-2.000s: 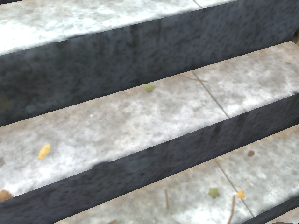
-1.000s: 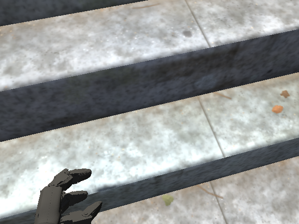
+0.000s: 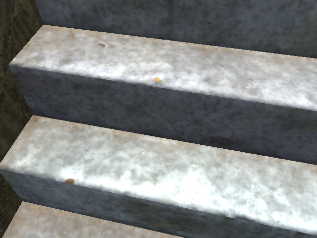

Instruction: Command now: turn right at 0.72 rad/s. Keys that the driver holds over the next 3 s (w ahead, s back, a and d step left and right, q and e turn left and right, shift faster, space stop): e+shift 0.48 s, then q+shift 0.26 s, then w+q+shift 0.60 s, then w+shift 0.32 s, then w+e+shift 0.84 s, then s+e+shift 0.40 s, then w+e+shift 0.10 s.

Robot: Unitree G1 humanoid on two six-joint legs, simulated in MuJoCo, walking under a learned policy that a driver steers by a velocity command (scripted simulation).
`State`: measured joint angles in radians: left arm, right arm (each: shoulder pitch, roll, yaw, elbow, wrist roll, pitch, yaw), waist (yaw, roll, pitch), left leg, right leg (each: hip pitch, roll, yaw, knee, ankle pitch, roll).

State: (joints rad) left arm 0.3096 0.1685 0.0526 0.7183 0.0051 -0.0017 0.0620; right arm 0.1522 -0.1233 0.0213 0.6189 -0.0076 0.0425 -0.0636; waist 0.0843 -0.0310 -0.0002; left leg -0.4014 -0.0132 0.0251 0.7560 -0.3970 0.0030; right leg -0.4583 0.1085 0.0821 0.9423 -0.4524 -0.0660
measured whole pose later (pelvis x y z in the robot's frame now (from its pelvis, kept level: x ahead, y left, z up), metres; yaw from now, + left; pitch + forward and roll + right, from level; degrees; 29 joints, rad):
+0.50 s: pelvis -0.07 -0.11 -0.13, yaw -24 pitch +3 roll +10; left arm 0.17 0.24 0.06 0.60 0.03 -0.04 -0.03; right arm 0.20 -0.21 -0.07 0.56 -0.03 0.06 -0.08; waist -0.01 -0.07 -0.04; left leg -0.70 0.31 0.13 1.63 -0.67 -0.03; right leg -0.11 -0.21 0.04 0.34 0.13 0.00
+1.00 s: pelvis -0.08 -0.14 -0.17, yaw -12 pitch +6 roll +6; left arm 0.55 0.13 0.02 0.99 0.00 -0.12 0.05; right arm -0.17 -0.10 0.03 0.48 -0.01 0.08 -0.03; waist 0.06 -0.03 -0.02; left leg -1.19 -0.04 0.15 1.89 -0.58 0.17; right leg 0.11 -0.07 -0.15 -0.06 -0.12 -0.04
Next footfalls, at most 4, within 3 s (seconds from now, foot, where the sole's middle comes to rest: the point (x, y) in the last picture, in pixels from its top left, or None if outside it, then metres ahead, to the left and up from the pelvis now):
0.48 right None -0.19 -0.20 -0.96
1.12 left None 0.02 -0.08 -0.74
1.42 right None -0.03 -0.26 -0.74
1.90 left None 0.24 0.16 -0.52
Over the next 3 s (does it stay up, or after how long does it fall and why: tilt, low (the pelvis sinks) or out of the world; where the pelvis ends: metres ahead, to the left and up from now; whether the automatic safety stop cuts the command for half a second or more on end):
stays up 0.40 0.17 0.40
